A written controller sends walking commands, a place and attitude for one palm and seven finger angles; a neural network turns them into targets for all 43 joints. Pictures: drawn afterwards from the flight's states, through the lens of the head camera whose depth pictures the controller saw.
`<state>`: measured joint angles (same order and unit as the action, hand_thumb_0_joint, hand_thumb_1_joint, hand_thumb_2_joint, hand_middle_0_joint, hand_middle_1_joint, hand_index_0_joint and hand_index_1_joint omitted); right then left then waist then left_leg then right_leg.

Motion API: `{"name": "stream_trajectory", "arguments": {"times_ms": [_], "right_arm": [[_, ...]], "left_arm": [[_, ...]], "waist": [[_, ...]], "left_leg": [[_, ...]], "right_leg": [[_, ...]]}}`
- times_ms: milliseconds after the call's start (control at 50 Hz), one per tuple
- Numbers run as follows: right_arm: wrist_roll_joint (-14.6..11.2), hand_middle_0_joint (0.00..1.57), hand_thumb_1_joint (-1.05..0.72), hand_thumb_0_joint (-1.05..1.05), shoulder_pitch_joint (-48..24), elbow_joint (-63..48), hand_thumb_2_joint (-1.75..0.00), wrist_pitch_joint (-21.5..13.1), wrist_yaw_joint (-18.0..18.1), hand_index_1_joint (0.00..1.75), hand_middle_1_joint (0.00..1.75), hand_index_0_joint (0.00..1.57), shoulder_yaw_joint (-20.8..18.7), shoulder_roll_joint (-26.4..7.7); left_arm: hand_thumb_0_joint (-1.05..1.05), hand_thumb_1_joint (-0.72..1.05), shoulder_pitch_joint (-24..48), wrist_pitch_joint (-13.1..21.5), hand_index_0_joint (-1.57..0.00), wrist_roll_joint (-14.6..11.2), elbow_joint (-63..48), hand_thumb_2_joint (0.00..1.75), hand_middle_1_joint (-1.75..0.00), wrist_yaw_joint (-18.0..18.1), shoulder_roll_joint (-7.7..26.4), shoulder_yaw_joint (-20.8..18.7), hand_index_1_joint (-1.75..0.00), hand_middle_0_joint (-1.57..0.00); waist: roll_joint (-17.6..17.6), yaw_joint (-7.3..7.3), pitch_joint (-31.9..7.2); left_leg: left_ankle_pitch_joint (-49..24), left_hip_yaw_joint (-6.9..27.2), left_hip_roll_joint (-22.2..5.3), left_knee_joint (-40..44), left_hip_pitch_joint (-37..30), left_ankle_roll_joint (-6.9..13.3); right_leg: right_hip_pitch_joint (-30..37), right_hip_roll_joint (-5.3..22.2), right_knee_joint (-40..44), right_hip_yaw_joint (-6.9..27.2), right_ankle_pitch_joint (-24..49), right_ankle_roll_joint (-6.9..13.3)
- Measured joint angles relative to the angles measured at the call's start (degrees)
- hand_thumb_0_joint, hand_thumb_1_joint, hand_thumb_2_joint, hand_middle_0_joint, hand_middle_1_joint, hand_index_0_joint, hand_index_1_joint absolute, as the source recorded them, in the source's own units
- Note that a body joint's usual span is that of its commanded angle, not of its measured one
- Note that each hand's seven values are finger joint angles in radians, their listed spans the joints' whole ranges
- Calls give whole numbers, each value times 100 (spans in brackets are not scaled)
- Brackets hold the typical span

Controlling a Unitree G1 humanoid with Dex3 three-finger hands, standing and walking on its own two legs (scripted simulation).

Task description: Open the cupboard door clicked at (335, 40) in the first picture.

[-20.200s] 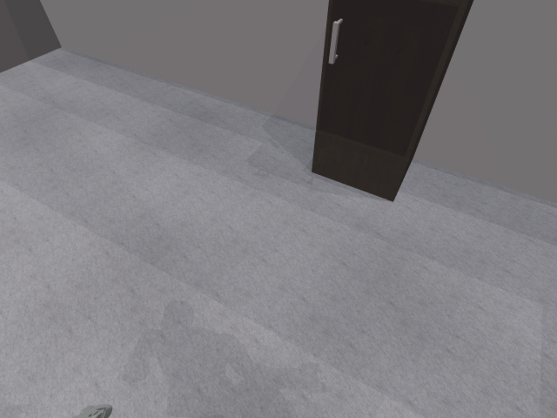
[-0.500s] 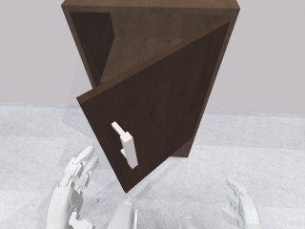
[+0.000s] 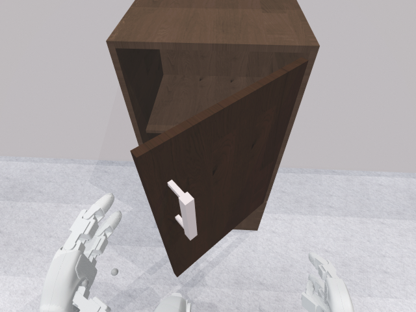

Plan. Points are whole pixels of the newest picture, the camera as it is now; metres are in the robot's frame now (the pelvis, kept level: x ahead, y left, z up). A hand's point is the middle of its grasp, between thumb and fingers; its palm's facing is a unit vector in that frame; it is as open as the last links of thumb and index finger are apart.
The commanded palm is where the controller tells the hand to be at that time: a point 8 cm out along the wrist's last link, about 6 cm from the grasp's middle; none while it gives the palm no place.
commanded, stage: draw the hand back to the body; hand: left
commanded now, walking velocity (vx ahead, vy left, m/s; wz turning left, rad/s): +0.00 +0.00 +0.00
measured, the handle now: (182, 211) +0.30 +0.08 +0.03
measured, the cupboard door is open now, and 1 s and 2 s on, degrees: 44 44 44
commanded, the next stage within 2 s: step back with the hand held close in 1.22 s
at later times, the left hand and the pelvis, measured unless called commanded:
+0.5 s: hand (44, 229) +0.20 +0.24 +0.16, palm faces +0.30 -0.88 -0.38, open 13.2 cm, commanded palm +0.16 +0.28 +0.19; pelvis +0.03 +0.02 +0.06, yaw -1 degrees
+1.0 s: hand (4, 167) +0.24 +0.26 +0.24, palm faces +0.45 -0.80 -0.39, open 7.8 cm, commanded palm +0.19 +0.30 +0.25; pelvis +0.04 +0.00 +0.08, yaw -2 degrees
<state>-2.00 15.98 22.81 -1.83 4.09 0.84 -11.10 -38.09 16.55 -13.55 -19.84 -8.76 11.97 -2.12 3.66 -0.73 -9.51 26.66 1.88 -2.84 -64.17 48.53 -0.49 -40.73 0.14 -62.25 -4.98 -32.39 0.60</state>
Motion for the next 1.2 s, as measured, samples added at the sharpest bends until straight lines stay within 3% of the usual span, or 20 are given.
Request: {"name": "stream_trajectory", "arguments": {"times_ms": [160,220,280,420,660,900,1040,1200], "right_arm": [[-62,20,-90,1,12,80,-90,-183,12,30,30,20,-22,-129],[-22,20,-90,1,27,112,-90,-133,174,30,30,20,8,-139],[11,20,-90,1,-6,135,-90,-86,281,30,30,20,69,-127],[73,20,-90,1,-37,311,-90,-180,361,30,30,20,232,-116],[147,20,-90,1,-225,836,-90,-409,229,30,30,20,275,-138],[197,20,-90,1,-430,1128,-90,-370,144,30,30,20,127,-200],[207,20,-90,1,-475,1181,-90,-267,104,30,30,20,39,-222],[217,20,-90,1,-464,1267,-90,-305,144,30,30,20,-8,-209]], "left_arm": [[-1,-46,-68,-132,-15,-257,-212,31,-30,-197,206,-398,-30,-16],[-1,-41,-71,-661,-15,358,-501,33,-30,432,441,-353,-30,-16],[-1,-34,-179,-1161,-16,770,-700,37,-30,1022,499,-296,-30,-16],[0,-12,-74,-1655,-17,1075,-700,46,-30,1580,593,-393,-30,-17],[0,29,499,-1624,-18,1054,-682,63,-30,1657,710,-1050,-30,-19],[1,70,1134,-1457,-20,932,-550,81,-31,1619,888,-1811,-30,-21],[1,84,1130,-1460,-20,897,-354,87,-30,1521,719,-1713,-30,-21],[2,88,1050,-1420,-21,898,-397,89,-31,1496,778,-1683,-31,-21]], "waist": [[-15,-41,48],[-48,-160,53],[-20,-166,110],[-8,-214,332],[-55,-302,695],[-53,-367,931],[-51,-350,1013],[-65,-359,1056]], "left_leg": [[-69,-1,17,340,-480,37],[-138,-83,19,618,-801,41],[-256,-165,43,1001,-1207,86],[-525,-292,130,1818,-2079,142],[-906,-415,213,2958,-3267,150],[-1195,-457,176,3666,-3884,76],[-1293,-466,121,3872,-4030,26],[-1320,-442,50,3943,-4126,-36]], "right_leg": [[526,1,446,-9,134,-42],[808,7,716,66,232,-76],[1184,27,1104,133,382,-104],[2011,103,1908,227,683,-162],[3146,162,3042,315,1109,-191],[3715,106,3711,347,1399,-127],[3841,45,3900,358,1493,-76],[3955,-32,4010,340,1537,-15]]}}
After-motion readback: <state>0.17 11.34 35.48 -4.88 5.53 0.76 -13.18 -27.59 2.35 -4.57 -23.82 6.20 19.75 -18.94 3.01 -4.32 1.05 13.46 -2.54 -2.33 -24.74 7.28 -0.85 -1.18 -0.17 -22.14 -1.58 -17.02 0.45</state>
